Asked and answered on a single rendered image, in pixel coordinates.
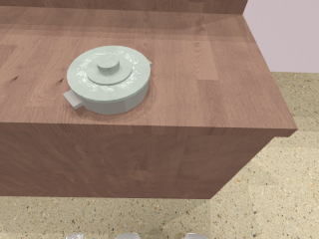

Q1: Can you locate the lid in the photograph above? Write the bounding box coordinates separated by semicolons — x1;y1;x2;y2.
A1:
67;45;151;104

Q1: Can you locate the knob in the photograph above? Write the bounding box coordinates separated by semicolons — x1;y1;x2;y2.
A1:
96;54;120;73

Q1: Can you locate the pot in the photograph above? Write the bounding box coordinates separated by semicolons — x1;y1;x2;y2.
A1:
63;59;153;115

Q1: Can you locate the table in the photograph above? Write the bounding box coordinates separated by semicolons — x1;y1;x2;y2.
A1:
0;0;298;199

